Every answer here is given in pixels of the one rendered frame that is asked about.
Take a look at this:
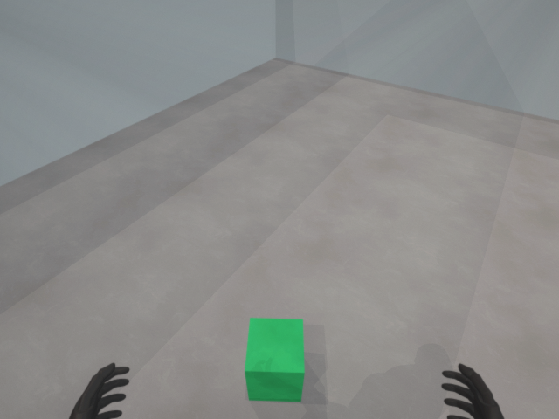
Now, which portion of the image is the carton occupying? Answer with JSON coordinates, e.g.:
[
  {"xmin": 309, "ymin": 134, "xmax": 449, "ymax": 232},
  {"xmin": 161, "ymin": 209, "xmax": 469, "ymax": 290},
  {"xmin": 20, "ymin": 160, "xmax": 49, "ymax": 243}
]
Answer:
[{"xmin": 245, "ymin": 318, "xmax": 305, "ymax": 402}]

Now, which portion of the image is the left robot hand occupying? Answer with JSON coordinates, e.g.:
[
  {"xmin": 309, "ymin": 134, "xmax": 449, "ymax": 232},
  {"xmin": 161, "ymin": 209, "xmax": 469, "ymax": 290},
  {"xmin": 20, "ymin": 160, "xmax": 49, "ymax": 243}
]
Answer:
[{"xmin": 69, "ymin": 363, "xmax": 129, "ymax": 419}]

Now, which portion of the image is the right robot hand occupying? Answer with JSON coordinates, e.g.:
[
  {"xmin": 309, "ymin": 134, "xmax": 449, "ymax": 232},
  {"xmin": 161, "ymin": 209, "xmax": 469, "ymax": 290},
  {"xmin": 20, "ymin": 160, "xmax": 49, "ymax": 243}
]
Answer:
[{"xmin": 441, "ymin": 364, "xmax": 504, "ymax": 419}]

